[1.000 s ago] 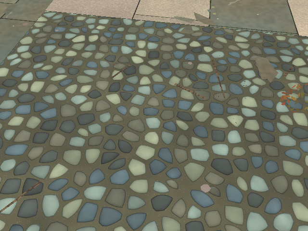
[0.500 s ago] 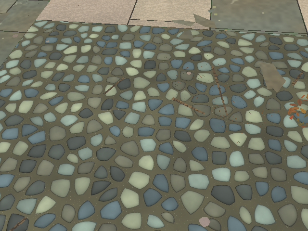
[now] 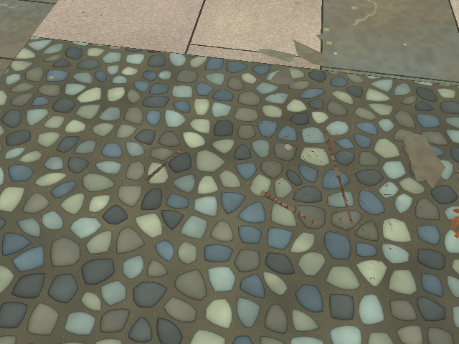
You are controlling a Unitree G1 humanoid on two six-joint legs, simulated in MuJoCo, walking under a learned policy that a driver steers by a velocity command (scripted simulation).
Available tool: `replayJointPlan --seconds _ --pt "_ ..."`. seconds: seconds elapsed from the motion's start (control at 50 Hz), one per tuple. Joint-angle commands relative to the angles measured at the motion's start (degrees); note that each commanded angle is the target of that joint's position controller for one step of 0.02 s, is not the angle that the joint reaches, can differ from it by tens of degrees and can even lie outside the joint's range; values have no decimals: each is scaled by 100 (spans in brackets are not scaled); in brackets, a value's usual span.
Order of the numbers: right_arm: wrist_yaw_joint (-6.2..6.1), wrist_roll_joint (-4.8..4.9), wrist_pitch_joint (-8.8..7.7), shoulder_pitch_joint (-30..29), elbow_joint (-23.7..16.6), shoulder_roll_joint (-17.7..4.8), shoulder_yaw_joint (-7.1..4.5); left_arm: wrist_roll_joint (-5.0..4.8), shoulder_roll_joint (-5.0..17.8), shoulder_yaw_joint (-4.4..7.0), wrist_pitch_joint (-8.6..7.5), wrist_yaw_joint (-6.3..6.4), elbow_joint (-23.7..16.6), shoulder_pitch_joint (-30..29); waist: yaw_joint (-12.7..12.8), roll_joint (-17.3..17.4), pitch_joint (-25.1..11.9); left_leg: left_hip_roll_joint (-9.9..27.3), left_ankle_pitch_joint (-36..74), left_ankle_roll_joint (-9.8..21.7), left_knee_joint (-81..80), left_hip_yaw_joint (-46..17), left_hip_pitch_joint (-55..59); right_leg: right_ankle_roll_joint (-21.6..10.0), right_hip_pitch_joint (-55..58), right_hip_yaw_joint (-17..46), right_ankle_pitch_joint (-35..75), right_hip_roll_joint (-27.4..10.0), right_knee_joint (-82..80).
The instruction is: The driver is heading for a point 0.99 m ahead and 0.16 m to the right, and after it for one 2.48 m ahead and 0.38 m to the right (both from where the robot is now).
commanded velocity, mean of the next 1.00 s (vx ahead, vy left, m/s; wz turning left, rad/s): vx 0.33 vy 0.00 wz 0.00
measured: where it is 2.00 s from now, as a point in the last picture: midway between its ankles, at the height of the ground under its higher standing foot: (261, 254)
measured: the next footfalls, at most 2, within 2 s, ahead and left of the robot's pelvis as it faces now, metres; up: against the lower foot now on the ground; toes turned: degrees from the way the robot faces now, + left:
right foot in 0.38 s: +0.39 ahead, -0.15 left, +0.00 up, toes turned -2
left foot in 0.82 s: +0.54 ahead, +0.07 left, +0.00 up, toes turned +1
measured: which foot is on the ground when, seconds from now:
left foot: down 0.00-0.40, up 0.42-0.80, down 0.82-1.00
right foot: up 0.00-0.36, down 0.38-1.00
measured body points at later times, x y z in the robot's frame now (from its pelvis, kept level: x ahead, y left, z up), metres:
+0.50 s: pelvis +0.28 -0.06 +0.00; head +0.31 -0.08 +0.44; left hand +0.43 +0.20 -0.10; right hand +0.33 -0.34 -0.14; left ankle +0.16 +0.08 -0.65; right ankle +0.35 -0.15 -0.74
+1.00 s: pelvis +0.43 -0.04 -0.01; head +0.45 -0.03 +0.44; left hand +0.51 +0.22 -0.15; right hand +0.59 -0.29 -0.11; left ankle +0.50 +0.07 -0.74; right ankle +0.35 -0.15 -0.74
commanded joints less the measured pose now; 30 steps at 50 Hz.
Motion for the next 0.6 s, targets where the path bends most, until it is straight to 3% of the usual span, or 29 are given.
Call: replayJointPlan --seconds 0.02,0.08,0.18,0.24,0.28,0.34,0.36,0.38,0.4,0.42,0.44,0.46,0.48,0.5,0.52,0.56,0.6 --pt "-10 2 -131 111 -227 -636 -165 36 406 123 -2 13 -386 115 62 626 -451 1545 671 1116 -1597 -1816 1116 98 -1032 254 463 -519 -185" --pt "-56 27 -179 223 -50 -814 -216 100 294 87 88 54 -539 -314 49 495 -130 1486 1056 1163 -1870 -1327 874 284 -1332 191 1057 -580 -939" --pt "-136 83 -96 579 182 -969 -237 75 118 14 -10 -37 -760 -1291 -304 469 92 1199 1020 857 -1926 -669 1000 282 -1084 -62 2575 -341 -2791" --pt "-146 121 -22 912 380 -1054 -258 26 151 14 -53 -123 -926 -1768 -483 488 190 1413 898 828 -1763 -727 1474 203 -1113 -79 2621 -228 -3304" --pt "-167 141 45 985 477 -1086 -278 18 221 34 -75 -188 -1026 -1923 -461 529 226 1609 1056 758 -1544 -803 1899 64 -1212 -29 2291 -186 -3540" --pt "-211 150 138 867 534 -1188 -319 40 418 117 -102 -226 -967 -1533 -149 673 -36 1692 2246 582 -915 -797 2275 -184 -550 -198 1646 28 -3758" --pt "-223 144 176 756 527 -1172 -306 57 574 217 -104 -199 -785 -903 216 643 -417 1479 3106 457 -151 -598 2180 -328 345 -391 1668 221 -3910" --pt "-243 84 190 791 480 -970 -219 78 877 357 -94 -142 -525 38 594 479 -1110 1171 2921 267 1073 -359 1559 -543 1830 -210 1850 21 -3731" --pt "-222 3 109 1323 283 -430 -35 198 1482 487 -72 -93 -440 748 532 -661 -2070 465 827 -113 3311 -90 -504 -1300 4125 1992 1566 -1448 -3685" --pt "-186 61 -17 1455 368 -317 22 88 1270 439 -42 -120 -351 926 538 -1484 -2573 -149 -2383 -265 4533 -672 -1818 -1834 4830 4059 574 -2005 -4684" --pt "-138 205 -111 987 287 -897 -124 40 904 314 -41 -120 -399 624 616 -891 -1786 234 -2263 -185 4998 -1015 -2461 -1555 4312 3574 -42 -1839 -4874" --pt "-129 261 -153 508 159 -949 -133 82 746 256 -31 -98 -482 192 498 -550 -1079 493 -1810 -149 4884 -819 -2502 -1368 3448 2719 740 -1659 -4924" --pt "-160 171 -137 313 139 -882 -133 136 599 203 -36 -109 -516 -216 278 -146 -619 703 -1431 -206 4526 -685 -2236 -1266 2586 2029 2015 -1427 -4990" --pt "-190 76 -70 347 182 -868 -172 182 424 155 -63 -126 -547 -459 74 -136 -478 858 -1259 -261 4186 -696 -1832 -1186 2035 1496 3143 -1226 -5033" --pt "-203 57 13 538 249 -756 -163 209 388 147 -85 -137 -528 -560 -85 -219 -500 889 -1178 -331 4010 -690 -1416 -1170 1691 1167 3849 -1115 -5096" --pt "-245 30 150 747 330 -527 -121 203 425 158 -147 -128 -412 -620 -253 -220 -560 825 -967 -482 3619 -590 -1028 -1256 1319 667 4880 -1010 -5207" --pt "-278 -12 201 528 251 -406 -79 194 527 181 -132 -56 -305 -686 -284 -243 -523 810 -477 -569 2869 -541 -1002 -1235 1222 286 5251 -905 -5258"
